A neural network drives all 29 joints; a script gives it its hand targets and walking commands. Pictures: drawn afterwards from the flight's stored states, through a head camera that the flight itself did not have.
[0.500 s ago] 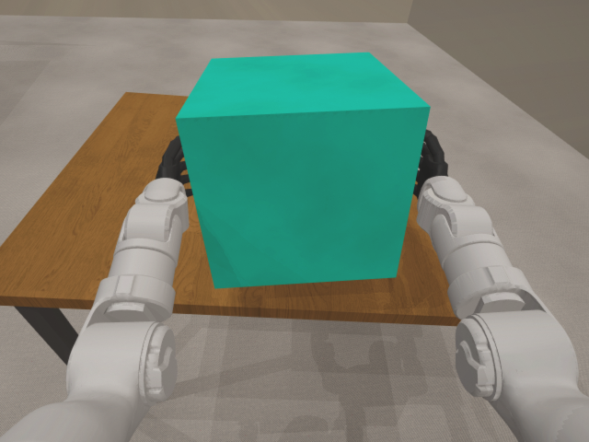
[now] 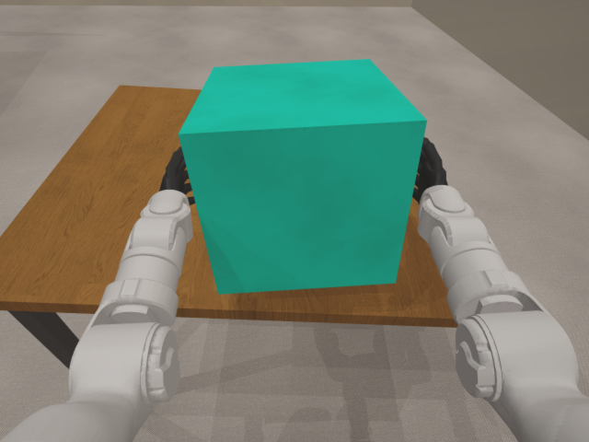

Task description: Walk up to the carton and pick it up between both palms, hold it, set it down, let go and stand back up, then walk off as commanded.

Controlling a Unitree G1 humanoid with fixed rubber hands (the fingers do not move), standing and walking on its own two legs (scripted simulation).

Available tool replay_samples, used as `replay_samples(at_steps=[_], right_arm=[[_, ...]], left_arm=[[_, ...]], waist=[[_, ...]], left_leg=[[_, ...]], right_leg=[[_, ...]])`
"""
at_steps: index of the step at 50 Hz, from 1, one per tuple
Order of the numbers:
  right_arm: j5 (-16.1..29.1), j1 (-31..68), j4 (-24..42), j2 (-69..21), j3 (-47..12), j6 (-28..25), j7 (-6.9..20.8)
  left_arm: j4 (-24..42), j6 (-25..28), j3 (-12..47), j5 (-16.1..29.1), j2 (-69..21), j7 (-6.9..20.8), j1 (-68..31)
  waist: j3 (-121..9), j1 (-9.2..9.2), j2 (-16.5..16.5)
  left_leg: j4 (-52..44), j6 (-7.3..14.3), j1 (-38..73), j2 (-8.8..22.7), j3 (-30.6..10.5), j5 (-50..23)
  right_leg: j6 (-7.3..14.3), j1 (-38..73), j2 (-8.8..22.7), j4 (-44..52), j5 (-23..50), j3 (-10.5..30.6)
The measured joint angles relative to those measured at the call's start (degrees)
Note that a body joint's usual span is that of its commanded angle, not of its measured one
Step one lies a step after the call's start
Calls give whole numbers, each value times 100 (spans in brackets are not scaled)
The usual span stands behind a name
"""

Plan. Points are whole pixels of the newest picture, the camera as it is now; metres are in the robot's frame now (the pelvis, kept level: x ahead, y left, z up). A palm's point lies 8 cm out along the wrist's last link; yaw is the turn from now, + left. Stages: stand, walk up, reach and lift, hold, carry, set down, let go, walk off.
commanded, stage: set down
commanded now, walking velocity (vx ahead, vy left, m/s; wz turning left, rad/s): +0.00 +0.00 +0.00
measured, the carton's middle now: (299, 168) +0.51 +0.03 +0.12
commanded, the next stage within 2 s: none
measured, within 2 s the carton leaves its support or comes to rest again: neither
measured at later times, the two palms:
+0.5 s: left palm (187, 202) +0.42 +0.20 +0.10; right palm (431, 197) +0.44 -0.16 +0.13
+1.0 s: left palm (192, 207) +0.42 +0.19 +0.09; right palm (431, 212) +0.43 -0.17 +0.11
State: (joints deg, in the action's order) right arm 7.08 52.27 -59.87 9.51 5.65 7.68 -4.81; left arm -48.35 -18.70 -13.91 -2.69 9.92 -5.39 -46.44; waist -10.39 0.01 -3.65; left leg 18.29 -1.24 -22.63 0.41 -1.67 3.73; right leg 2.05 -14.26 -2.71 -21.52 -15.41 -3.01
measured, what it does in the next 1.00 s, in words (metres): stands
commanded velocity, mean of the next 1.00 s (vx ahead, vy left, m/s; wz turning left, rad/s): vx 0.00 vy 0.00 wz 0.00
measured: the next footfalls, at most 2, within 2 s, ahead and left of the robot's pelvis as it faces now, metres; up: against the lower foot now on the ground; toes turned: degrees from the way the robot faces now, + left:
none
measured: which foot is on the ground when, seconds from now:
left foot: down 0.00-1.00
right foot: down 0.00-1.00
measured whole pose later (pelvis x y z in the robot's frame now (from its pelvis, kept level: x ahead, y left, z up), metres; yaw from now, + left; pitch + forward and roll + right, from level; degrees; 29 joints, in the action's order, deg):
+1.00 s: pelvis +0.02 -0.01 +0.00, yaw +0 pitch +9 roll +1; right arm 1.4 47.3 -63.6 8.7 5.7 -2.2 -3.5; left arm -62.8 -1.9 -15.3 -2.7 9.8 -4.2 -46.3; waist -10.3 0.0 -2.0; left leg 18.3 -1.7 -22.6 0.4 -1.7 5.2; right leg 2.0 -14.3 -2.7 -21.5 -16.7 -3.0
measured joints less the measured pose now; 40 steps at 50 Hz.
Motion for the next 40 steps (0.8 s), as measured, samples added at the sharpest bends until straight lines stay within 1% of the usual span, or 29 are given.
replay_samples(at_steps=[11, 22, 40], right_arm=[[-202, -27, -303, 0, 0, -260, 112], [-310, -110, -331, -2, 1, -473, 142], [-517, -403, -363, -56, 1, -854, 136]], left_arm=[[-471, 395, -13, 0, -1, 20, -1], [-762, 789, -13, 0, -7, 26, -3], [-1113, 1261, -45, 0, -13, 71, 10]], waist=[[0, 0, 29], [0, 0, 33], [10, 0, 80]], left_leg=[[0, -14, 0, 0, 0, 45], [0, -33, 0, 0, 0, 95], [1, -49, 0, 1, 0, 146]], right_leg=[[0, 0, 0, 0, -45, 0], [0, 0, 0, 0, -89, 0], [0, 0, 0, 0, -131, 0]])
